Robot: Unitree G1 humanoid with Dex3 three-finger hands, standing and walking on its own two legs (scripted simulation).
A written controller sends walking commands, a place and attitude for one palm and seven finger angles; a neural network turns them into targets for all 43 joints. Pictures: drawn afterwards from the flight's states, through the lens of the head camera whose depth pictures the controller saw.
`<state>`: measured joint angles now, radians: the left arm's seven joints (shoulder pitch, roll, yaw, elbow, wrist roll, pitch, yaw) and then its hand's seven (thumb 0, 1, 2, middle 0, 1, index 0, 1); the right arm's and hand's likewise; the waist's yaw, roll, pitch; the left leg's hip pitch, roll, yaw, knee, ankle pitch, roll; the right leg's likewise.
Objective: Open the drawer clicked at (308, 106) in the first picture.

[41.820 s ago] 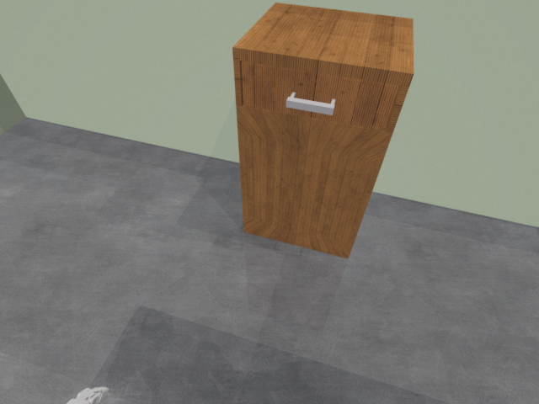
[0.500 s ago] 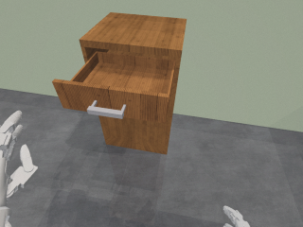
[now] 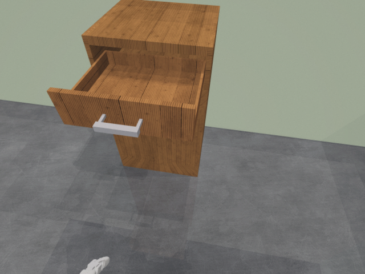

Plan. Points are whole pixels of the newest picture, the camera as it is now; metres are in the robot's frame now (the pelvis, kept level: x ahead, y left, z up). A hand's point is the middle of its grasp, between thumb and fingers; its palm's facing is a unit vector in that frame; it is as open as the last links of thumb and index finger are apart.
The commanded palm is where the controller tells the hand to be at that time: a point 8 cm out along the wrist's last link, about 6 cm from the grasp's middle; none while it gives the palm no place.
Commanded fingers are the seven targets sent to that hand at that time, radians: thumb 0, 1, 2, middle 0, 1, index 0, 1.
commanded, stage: let the arm hang, fingers relaxed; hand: left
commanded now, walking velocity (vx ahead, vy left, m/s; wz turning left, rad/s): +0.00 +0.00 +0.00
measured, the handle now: (119, 124) +0.53 +0.21 +0.00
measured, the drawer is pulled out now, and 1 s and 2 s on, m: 0.30 0.30 0.30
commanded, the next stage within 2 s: look to check the result in 0.86 s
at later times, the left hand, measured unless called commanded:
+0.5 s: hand out of the picture -0.02 +0.19 -0.15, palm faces +0.01 -0.98 -0.21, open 7.3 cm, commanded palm none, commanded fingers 0.00 0.90 0.90 -0.20 -0.30 -0.20 -0.30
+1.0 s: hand out of the picture -0.05 +0.16 -0.16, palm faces +0.01 -0.99 -0.16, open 7.4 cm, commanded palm none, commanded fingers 0.00 0.90 0.90 -0.20 -0.30 -0.20 -0.30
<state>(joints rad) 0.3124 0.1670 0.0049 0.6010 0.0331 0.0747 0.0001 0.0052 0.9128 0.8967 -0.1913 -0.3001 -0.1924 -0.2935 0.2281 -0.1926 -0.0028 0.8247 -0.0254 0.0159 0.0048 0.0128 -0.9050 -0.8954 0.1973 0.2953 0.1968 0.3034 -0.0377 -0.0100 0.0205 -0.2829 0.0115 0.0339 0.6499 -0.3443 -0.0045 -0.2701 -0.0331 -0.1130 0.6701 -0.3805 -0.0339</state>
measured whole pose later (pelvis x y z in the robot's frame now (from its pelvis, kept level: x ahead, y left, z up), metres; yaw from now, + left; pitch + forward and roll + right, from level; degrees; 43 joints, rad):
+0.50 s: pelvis -0.01 +0.01 +0.02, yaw -1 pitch -3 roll +0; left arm 0.32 0.16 0.01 1.08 0.01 0.01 0.02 0.00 0.92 0.90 -0.19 -0.30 -0.20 -0.29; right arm 0.30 -0.13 0.00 1.09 -0.01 0.02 -0.03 0.01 -0.91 -0.90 0.20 0.30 0.20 0.30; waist 0.00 0.02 0.07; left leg -0.16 0.02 0.05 0.43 -0.22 0.00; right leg -0.14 -0.01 -0.10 0.42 -0.23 -0.03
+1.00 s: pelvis -0.03 +0.01 +0.02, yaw -2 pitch -3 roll +0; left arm 0.33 0.11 0.01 1.12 0.01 0.01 0.03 0.00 0.91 0.90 -0.19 -0.30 -0.20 -0.29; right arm 0.36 -0.08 -0.01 1.13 -0.01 0.01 -0.04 0.01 -0.91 -0.90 0.20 0.30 0.19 0.30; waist -0.01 0.00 0.06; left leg -0.18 0.03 0.07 0.43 -0.20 0.00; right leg -0.18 0.00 -0.08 0.43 -0.21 -0.03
